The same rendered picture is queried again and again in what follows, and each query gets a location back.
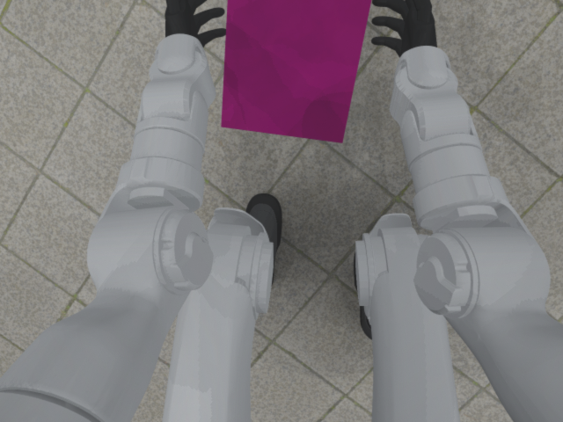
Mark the left robot upper arm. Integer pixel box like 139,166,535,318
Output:
0,206,214,422

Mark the right robot hand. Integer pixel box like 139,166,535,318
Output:
371,0,437,58

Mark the left robot foot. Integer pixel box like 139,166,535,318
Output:
246,193,282,285

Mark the robot left forearm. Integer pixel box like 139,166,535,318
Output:
87,33,216,269

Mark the robot right forearm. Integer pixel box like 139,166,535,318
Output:
390,46,551,284

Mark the left robot hand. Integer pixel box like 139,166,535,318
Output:
165,0,226,47

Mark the left robot thigh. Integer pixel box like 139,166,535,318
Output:
162,223,274,422

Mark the carton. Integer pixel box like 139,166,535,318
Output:
221,0,371,143

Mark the right robot upper arm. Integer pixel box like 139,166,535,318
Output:
413,227,563,422

